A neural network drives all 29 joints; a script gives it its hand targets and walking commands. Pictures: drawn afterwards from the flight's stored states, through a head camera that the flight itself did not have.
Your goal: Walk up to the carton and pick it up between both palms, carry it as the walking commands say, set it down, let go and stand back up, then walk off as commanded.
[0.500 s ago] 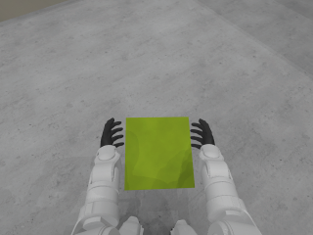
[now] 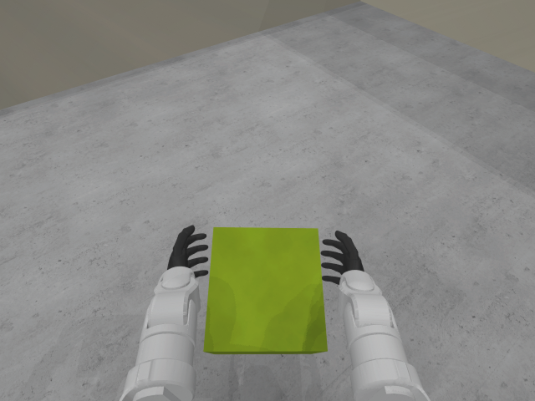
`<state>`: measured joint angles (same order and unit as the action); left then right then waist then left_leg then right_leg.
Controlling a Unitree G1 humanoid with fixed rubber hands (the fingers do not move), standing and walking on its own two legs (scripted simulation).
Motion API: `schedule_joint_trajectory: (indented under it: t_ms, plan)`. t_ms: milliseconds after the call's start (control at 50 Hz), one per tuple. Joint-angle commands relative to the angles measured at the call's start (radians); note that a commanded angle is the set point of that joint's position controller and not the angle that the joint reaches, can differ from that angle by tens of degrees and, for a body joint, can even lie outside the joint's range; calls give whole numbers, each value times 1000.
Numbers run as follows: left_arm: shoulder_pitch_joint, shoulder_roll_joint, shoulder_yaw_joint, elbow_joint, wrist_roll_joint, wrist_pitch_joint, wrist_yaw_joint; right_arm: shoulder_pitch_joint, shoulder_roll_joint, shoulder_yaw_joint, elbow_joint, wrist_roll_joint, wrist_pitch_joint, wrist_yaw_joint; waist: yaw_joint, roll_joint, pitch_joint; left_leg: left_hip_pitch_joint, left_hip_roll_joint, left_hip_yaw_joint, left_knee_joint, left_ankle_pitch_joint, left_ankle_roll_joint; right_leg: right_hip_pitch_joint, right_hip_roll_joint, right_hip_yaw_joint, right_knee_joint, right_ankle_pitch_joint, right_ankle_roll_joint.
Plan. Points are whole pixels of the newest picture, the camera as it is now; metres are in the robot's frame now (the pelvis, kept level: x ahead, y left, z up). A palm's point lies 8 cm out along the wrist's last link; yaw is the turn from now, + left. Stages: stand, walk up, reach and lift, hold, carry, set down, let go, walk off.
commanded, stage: reach and lift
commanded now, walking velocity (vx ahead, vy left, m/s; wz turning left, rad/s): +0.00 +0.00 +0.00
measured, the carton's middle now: (264, 293) +0.34 +0.02 -0.10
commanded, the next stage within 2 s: hold in 1.74 s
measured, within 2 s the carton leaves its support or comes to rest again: neither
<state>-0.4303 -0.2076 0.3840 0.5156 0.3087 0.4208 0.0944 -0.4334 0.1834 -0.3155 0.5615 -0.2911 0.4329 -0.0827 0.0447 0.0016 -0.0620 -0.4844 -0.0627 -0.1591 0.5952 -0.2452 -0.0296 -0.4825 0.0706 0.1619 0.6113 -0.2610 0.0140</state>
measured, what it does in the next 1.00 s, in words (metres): stands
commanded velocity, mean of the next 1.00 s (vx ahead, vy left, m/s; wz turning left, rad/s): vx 0.00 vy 0.00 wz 0.00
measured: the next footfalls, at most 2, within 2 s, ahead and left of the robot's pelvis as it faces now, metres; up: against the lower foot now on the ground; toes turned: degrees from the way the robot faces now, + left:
none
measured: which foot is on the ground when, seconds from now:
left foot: down 0.00-1.00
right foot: down 0.00-1.00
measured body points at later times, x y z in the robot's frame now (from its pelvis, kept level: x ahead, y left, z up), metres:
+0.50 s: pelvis +0.01 -0.01 +0.01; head -0.04 -0.01 +0.46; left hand +0.32 +0.16 +0.06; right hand +0.33 -0.12 +0.05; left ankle +0.03 +0.13 -0.73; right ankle +0.03 -0.13 -0.73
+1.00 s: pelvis +0.00 +0.00 +0.01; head -0.06 +0.00 +0.46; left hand +0.32 +0.14 +0.07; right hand +0.32 -0.14 +0.06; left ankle +0.03 +0.13 -0.73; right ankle +0.03 -0.13 -0.73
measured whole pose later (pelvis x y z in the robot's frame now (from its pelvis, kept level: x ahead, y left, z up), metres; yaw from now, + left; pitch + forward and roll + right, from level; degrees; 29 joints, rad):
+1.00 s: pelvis +0.00 +0.00 +0.01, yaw +0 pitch -8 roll +0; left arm -0.44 -0.21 0.32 0.44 0.35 0.74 0.07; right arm -0.43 0.18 -0.29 0.45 -0.34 0.76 -0.06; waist 0.00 -0.01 -0.01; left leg -0.11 -0.05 -0.15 0.44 -0.21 -0.02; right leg -0.10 0.05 0.14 0.46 -0.22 0.01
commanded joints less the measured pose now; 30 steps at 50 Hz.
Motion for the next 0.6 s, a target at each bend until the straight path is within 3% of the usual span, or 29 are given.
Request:
schedule_joint_trajectory:
  t_ms: [0, 380, 580]
  plan:
    - [-463, -1090, -572, 95, -192, 24, -299, -602, 1013, 573, -31, 204, -35, 298, 6, 2, -443, 289, -36, 90, -80, 266, -7, 226, 37, -89, -102, 196, -14]
    - [-466, -1042, -646, -82, -291, 220, -316, -564, 1038, 640, -180, 295, 165, 303, 8, 5, -291, 446, -20, 88, -185, 255, 0, 397, 13, -79, -220, 197, -8]
    - [-488, -1018, -592, -82, -286, 306, -319, -576, 990, 572, -184, 273, 247, 309, -9, 0, -173, 442, -18, 90, -228, 158, 6, 416, 1, -74, -256, 129, -9]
